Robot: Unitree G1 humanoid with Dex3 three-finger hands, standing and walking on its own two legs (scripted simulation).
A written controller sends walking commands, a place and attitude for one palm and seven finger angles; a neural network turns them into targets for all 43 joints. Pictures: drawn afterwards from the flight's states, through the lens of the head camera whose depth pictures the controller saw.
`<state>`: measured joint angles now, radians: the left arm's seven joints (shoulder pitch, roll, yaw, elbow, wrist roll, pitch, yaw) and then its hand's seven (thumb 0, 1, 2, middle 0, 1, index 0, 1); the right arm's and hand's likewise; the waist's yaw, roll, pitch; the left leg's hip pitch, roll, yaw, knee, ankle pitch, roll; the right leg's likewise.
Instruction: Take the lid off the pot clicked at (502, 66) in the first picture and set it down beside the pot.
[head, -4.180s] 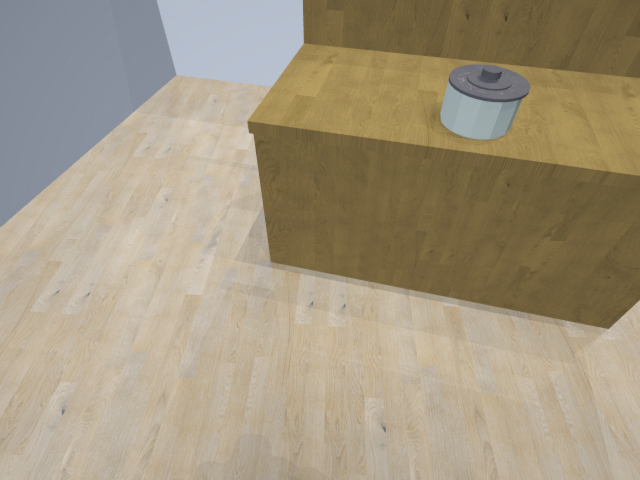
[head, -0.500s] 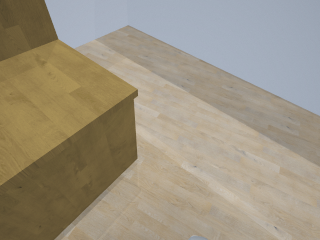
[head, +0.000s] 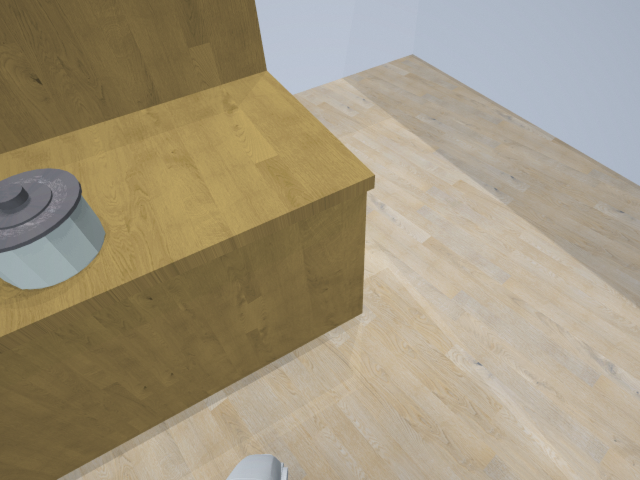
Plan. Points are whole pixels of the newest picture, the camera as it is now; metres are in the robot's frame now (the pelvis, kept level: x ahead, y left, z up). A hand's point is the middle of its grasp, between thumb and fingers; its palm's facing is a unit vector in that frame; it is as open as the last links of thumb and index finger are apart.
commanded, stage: turn to face it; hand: left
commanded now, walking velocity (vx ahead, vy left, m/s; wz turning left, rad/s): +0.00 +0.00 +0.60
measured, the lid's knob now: (10, 196) +0.54 +0.57 +0.04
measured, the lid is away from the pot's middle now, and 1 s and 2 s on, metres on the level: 0.00 0.00 0.00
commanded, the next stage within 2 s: take the last steps up to it in 0.82 s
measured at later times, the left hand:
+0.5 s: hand out of the picture -0.01 +0.29 -0.17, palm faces +0.34 -0.91 -0.25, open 7.4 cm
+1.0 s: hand out of the picture -0.03 +0.21 -0.15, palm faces +0.48 -0.83 -0.27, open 7.4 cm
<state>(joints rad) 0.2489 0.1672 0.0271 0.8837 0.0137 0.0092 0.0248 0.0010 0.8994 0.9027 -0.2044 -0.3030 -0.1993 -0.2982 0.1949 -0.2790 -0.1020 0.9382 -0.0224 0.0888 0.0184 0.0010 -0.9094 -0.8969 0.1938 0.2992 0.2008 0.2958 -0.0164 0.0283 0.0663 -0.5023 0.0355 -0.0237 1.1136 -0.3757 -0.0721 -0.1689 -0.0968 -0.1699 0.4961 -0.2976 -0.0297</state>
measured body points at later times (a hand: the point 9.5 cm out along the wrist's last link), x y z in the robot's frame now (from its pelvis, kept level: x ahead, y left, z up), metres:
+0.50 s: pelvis -0.02 +0.06 +0.00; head -0.01 +0.09 +0.45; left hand -0.03 +0.34 -0.15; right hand +0.15 -0.15 -0.12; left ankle -0.03 +0.13 -0.74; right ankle +0.05 -0.11 -0.66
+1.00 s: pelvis +0.00 +0.01 +0.00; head +0.03 -0.01 +0.45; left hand -0.06 +0.25 -0.13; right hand +0.13 -0.20 -0.17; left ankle -0.11 +0.15 -0.65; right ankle +0.03 -0.07 -0.74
